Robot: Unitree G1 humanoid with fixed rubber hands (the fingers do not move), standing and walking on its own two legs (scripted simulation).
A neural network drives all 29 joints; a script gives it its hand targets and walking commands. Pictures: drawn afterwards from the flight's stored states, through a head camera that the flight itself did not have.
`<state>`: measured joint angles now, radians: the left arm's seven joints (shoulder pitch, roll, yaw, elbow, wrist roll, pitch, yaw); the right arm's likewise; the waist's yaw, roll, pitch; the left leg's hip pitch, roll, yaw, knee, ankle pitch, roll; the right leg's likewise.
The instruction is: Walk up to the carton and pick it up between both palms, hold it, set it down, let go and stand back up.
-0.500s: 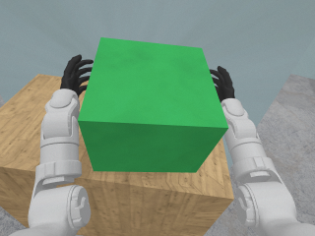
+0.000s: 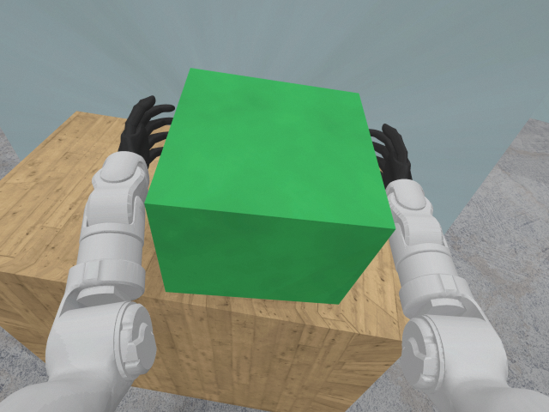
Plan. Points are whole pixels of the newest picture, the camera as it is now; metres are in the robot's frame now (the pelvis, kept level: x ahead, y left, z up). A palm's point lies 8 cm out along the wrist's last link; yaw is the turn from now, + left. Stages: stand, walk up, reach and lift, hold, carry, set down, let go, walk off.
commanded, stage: set down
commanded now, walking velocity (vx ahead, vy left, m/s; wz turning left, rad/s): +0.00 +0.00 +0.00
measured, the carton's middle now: (266, 188) +0.42 +0.02 +0.11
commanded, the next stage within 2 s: none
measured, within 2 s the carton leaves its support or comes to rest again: rests again in 1.72 s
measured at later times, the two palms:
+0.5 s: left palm (141, 159) +0.43 +0.21 +0.15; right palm (382, 185) +0.42 -0.17 +0.13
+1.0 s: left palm (149, 169) +0.45 +0.21 +0.11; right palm (371, 194) +0.44 -0.17 +0.09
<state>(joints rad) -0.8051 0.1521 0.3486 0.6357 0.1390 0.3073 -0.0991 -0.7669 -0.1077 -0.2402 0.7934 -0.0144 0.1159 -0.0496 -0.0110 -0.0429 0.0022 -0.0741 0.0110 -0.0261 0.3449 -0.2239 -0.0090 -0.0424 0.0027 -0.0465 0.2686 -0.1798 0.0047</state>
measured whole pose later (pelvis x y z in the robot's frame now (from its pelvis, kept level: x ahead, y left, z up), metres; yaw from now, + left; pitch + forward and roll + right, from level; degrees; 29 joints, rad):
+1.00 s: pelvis +0.02 +0.00 +0.00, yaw -1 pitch +8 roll -1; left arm -0.86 0.19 0.34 0.92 0.11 0.06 -0.10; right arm -0.78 -0.05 -0.42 0.89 -0.24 -0.04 -0.01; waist 0.02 -0.02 -0.06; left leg -0.27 0.00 -0.01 0.37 -0.24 0.00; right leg -0.26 -0.01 -0.03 0.33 -0.21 0.01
